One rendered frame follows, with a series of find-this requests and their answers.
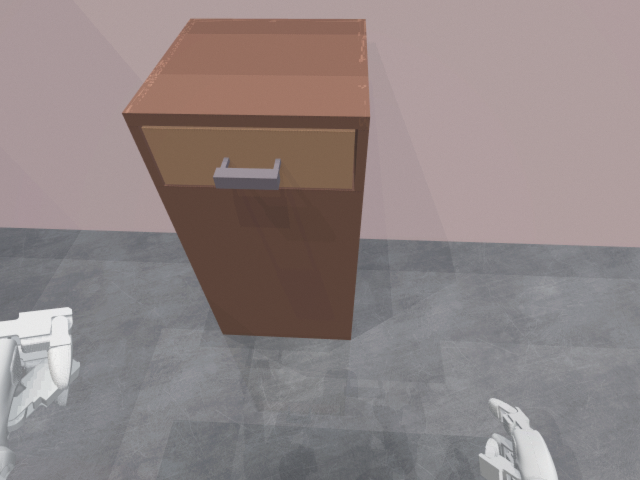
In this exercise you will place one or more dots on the cabinet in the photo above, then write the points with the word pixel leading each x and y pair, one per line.
pixel 278 263

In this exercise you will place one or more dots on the handle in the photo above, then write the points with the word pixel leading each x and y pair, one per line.
pixel 247 178

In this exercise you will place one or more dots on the robot left hand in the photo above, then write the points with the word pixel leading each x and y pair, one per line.
pixel 41 342

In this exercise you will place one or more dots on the drawer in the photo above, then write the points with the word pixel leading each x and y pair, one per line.
pixel 310 158

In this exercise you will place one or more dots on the robot right hand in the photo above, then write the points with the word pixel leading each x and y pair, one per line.
pixel 526 457

